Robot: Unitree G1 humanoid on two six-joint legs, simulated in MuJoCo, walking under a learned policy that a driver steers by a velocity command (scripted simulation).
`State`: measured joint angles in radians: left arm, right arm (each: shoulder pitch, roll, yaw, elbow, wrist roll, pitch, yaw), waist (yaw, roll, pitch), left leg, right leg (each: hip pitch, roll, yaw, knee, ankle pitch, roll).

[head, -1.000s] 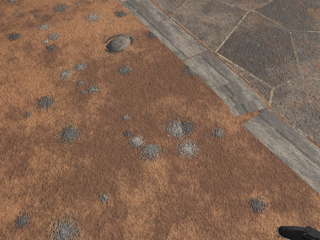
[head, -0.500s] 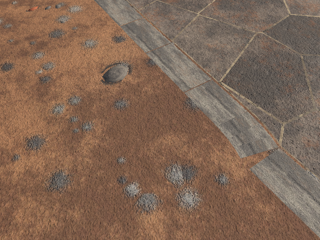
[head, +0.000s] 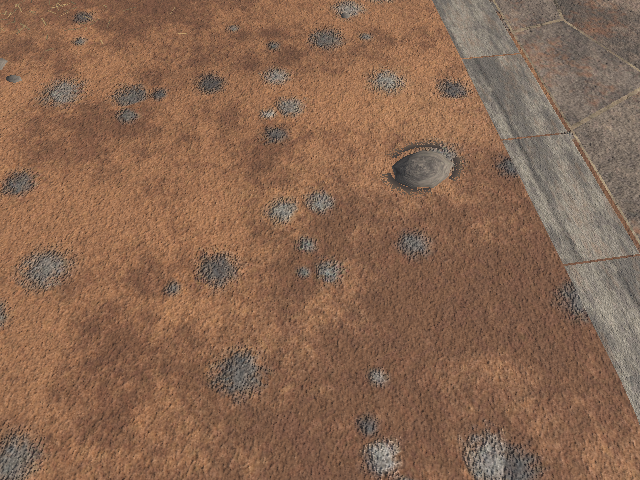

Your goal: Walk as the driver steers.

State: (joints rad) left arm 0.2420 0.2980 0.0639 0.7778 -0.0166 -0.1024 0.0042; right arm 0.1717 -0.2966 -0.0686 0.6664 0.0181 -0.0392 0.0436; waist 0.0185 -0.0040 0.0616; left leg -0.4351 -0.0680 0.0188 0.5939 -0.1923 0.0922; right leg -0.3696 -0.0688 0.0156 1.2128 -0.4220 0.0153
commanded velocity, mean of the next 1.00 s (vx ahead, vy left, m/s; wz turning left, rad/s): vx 0.50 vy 0.00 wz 0.59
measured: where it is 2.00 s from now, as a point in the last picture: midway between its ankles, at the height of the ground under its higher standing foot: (151, 272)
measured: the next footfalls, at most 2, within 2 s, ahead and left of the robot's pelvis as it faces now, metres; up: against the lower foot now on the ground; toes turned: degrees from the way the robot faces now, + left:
right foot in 0.38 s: +0.40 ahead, -0.11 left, +0.00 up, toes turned +17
left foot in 0.90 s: +0.56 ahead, +0.24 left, +0.00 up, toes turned +35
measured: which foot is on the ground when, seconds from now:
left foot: down 0.00-0.40, up 0.42-0.88, down 0.90-1.00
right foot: up 0.00-0.36, down 0.38-0.90, up 0.92-1.00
